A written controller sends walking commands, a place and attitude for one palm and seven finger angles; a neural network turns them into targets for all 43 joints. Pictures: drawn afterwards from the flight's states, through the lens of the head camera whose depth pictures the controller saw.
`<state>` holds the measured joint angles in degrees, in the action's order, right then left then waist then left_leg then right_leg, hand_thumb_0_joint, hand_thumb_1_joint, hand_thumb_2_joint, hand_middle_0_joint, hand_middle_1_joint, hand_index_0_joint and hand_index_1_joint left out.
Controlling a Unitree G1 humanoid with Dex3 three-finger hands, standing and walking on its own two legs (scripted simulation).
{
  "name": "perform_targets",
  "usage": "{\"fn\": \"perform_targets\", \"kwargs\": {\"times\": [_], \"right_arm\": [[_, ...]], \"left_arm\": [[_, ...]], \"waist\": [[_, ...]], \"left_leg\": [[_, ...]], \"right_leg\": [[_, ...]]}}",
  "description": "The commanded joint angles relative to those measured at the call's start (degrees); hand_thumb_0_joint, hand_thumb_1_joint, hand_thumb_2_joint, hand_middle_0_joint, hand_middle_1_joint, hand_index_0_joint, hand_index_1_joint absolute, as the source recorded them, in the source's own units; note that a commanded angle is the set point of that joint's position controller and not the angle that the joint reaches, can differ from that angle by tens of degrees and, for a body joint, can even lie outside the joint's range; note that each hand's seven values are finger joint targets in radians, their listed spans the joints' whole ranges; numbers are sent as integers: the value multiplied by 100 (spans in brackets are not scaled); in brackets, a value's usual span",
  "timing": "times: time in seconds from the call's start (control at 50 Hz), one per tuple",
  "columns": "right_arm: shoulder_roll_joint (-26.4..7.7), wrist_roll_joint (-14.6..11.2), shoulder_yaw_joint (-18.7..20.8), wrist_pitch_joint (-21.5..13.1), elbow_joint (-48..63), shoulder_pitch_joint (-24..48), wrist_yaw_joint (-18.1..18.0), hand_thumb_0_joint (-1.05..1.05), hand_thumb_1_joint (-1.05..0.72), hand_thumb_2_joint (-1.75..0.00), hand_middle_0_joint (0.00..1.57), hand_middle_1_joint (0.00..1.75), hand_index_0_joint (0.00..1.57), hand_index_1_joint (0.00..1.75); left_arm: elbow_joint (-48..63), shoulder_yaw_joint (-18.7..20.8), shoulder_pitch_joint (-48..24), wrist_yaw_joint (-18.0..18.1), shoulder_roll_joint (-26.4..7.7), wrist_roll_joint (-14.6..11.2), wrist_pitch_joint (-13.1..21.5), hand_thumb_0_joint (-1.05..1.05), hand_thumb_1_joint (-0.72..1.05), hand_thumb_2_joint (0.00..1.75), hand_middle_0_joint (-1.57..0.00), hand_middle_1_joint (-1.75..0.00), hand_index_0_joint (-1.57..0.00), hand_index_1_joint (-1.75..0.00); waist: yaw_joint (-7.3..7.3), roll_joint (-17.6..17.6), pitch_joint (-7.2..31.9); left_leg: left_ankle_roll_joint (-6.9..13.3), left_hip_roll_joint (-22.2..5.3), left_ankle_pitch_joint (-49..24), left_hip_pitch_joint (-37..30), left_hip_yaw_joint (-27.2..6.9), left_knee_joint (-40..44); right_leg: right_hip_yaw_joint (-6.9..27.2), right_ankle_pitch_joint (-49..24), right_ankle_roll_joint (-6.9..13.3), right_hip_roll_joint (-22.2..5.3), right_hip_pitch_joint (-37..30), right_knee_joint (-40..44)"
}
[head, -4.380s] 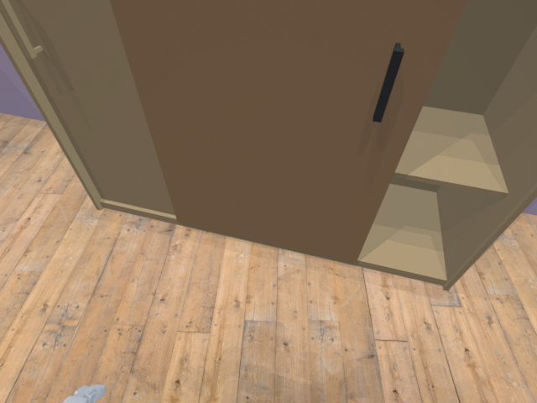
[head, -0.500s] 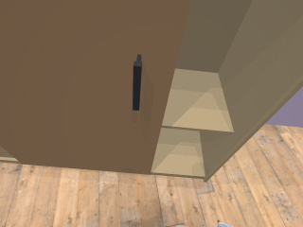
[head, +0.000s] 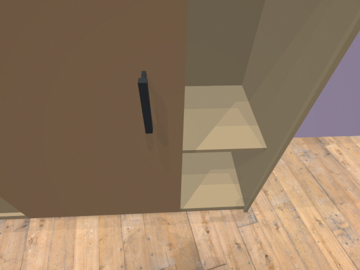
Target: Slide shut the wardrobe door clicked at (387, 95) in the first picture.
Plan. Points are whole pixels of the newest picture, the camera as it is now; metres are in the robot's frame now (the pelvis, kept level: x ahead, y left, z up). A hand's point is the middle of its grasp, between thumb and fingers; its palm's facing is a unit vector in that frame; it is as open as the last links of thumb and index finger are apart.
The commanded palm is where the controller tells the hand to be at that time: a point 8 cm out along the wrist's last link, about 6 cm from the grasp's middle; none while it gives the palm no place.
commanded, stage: come to a stop and stand still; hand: left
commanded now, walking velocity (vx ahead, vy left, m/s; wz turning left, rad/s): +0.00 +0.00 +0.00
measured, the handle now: (146, 103) +0.50 +0.11 +0.09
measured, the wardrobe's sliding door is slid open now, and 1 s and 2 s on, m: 0.37 0.37 0.37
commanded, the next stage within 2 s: look again from close up in 0.40 s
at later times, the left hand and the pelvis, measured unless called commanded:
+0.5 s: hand out of the picture -0.01 +0.18 -0.18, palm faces +0.03 -0.98 -0.18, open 7.3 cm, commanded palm none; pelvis +0.00 +0.01 +0.00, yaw +0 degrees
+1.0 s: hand out of the picture +0.00 +0.20 -0.18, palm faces +0.01 -0.98 -0.18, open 7.3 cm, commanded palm none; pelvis +0.01 +0.03 +0.00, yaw +0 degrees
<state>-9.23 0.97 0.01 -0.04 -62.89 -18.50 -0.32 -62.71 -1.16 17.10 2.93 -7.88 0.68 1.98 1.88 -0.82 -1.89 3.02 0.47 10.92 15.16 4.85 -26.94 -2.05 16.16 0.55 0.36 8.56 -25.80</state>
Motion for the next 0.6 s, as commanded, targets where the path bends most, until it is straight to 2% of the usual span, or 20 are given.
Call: {"fn": "perform_targets", "kwargs": {"times": [0.0,0.04,0.08,0.14,0.2,0.24,0.3,0.4,0.46,0.5,0.58], "right_arm": [[-487,18,77,-86,501,-150,-38,0,-90,-90,20,30,20,30],[-530,28,103,-72,507,-212,-41,0,-90,-90,20,30,20,30],[-521,18,99,-73,508,-232,-46,0,-90,-90,20,30,20,30],[-573,10,115,-85,516,-216,-48,0,-90,-90,20,30,20,30],[-598,-3,113,-95,487,-145,-53,0,-90,-90,20,30,20,30],[-650,-6,125,-98,484,-99,-51,0,-90,-90,20,30,20,30],[-673,-22,114,-128,447,-38,-51,0,-90,-90,20,30,20,30],[-718,-40,105,-168,349,81,-54,0,-90,-90,20,30,20,30],[-780,-47,92,-175,313,217,-51,0,-90,-90,20,30,20,30],[-774,-49,79,-158,268,261,-50,0,-90,-90,20,30,20,30],[-840,-48,73,-160,219,359,-45,0,-90,-90,20,30,20,30]], "left_arm": [[348,120,326,10,-789,-16,49,0,90,90,-20,-30,-20,-30],[397,129,296,3,-719,-2,8,0,90,90,-20,-30,-20,-30],[417,128,332,-4,-672,3,-23,0,90,90,-20,-30,-20,-30],[448,138,425,-7,-655,16,-39,0,90,90,-20,-30,-20,-30],[438,135,508,-15,-656,21,-45,0,90,90,-20,-30,-20,-30],[453,140,510,-16,-650,24,-50,0,90,90,-20,-30,-20,-30],[429,132,568,-26,-673,30,-35,0,90,90,-20,-30,-20,-30],[379,126,516,-27,-735,26,-2,0,90,90,-20,-30,-20,-30],[336,117,501,-33,-782,25,-5,0,90,90,-20,-30,-20,-30],[288,98,500,-38,-781,28,-12,0,90,90,-20,-30,-20,-30],[232,89,489,-45,-821,27,-25,0,90,90,-20,-30,-20,-30]], "waist": [[-91,85,-101],[-52,92,-188],[-89,52,-310],[-130,162,-268],[-177,56,-322],[-159,22,-355],[-192,59,-226],[-167,246,-81],[-171,79,-111],[-180,161,-195],[-186,-6,-143]], "left_leg": [[-70,-468,429,14,-822,270],[-71,-456,613,109,-838,298],[-35,-503,777,232,-950,452],[-8,-557,849,286,-1011,558],[24,-610,934,271,-1090,702],[18,-620,1037,279,-1122,778],[42,-648,807,136,-1112,814],[35,-631,60,-227,-963,658],[16,-625,2,-286,-942,689],[16,-636,59,-287,-941,739],[-2,-661,130,-353,-979,864]], "right_leg": [[713,465,370,-707,647,556],[724,726,383,-674,796,473],[640,744,347,-577,842,362],[581,608,303,-536,763,265],[524,450,266,-498,743,248],[544,436,259,-489,758,251],[498,139,219,-505,632,264],[533,-269,182,-585,554,377],[556,-307,155,-613,548,443],[520,-282,142,-614,549,502],[518,-312,111,-622,481,537]]}}
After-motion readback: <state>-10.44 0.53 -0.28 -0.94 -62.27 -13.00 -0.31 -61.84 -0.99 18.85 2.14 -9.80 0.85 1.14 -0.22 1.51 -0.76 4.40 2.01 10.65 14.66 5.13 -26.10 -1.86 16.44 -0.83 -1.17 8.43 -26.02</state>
